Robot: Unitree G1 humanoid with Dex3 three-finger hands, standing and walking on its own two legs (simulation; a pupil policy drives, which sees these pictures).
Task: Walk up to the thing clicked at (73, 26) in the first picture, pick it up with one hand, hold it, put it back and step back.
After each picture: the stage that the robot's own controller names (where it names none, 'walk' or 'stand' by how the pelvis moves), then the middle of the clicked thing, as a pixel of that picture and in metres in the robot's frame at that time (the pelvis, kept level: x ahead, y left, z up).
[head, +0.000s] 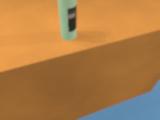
stand; (67, 11) +0.60 +0.07 +0.14
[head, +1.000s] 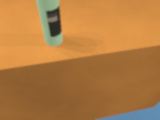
rise first; (49, 13) +0.51 +0.14 +0.17
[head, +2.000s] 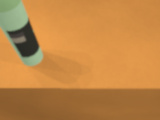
rise first; (18, 29) +0.39 +0.19 +0.18
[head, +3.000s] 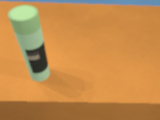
stand; (33, 49) +0.38 +0.17 +0.14
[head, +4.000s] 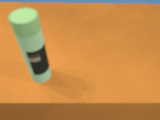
stand; (34, 51) +0.38 +0.17 +0.14
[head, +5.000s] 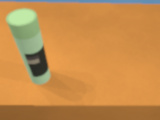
stand; (33, 52) +0.37 +0.17 +0.14
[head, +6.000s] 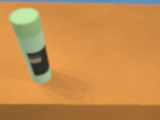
stand; (34, 51) +0.37 +0.16 +0.14
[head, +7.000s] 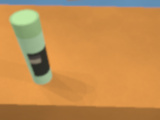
rise first; (35, 52) +0.37 +0.18 +0.14
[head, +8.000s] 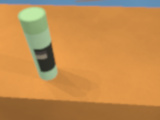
go down; (41, 48) +0.38 +0.17 +0.14
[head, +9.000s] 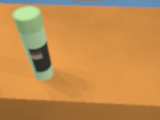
go down; (36, 48) +0.39 +0.17 +0.15
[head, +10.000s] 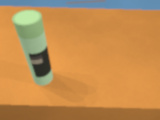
go down; (36, 53) +0.38 +0.16 +0.15
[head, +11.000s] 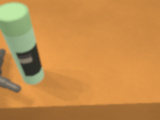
close in; (24, 50) +0.36 +0.17 +0.15
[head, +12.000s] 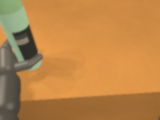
close; (19, 34) +0.42 +0.18 +0.17
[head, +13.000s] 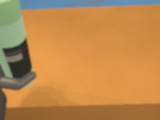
lift; (11, 47) +0.30 +0.17 +0.25
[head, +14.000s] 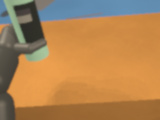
lift; (24, 14) +0.37 +0.15 +0.32
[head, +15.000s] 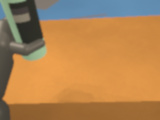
hold; (21, 10) +0.33 +0.15 +0.34
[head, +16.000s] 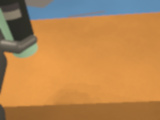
crouch; (9, 6) +0.33 +0.16 +0.35
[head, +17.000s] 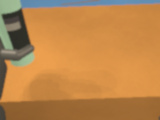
crouch; (10, 20) +0.38 +0.19 +0.27
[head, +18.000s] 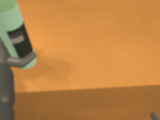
lower; (13, 32) +0.42 +0.19 +0.18
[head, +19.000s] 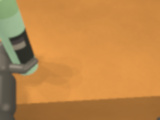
lower; (15, 38) +0.40 +0.20 +0.18
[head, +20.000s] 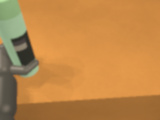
lower; (16, 40) +0.40 +0.19 +0.18
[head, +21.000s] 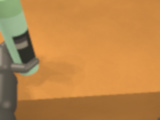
lower; (17, 38) +0.41 +0.19 +0.17
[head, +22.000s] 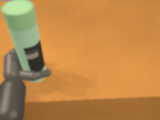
open; (28, 47) +0.37 +0.16 +0.17
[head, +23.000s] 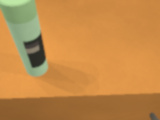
sink last; (28, 40) +0.38 +0.15 +0.17
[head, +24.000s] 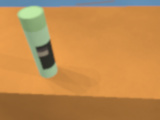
sink last; (41, 46) +0.40 +0.17 +0.15
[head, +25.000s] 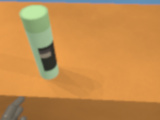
stand; (43, 47) +0.39 +0.16 +0.15
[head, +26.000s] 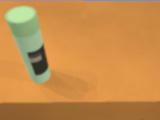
stand; (32, 51) +0.37 +0.17 +0.15
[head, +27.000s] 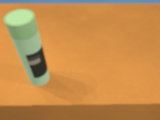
stand; (31, 53) +0.36 +0.17 +0.15
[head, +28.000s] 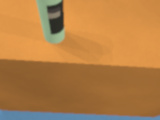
walk; (50, 6) +0.47 +0.11 +0.16
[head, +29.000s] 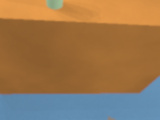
walk; out of the picture +0.68 +0.15 +0.16
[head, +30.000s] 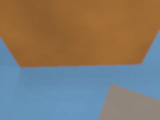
walk; out of the picture +0.99 +0.23 +0.16
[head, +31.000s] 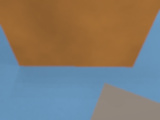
stand; out of the picture +1.13 +0.18 +0.16
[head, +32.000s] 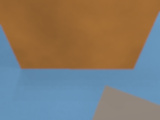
stand; out of the picture +1.12 +0.18 +0.14
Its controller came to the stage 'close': yes
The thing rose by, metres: 0.21
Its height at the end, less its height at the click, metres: +0.00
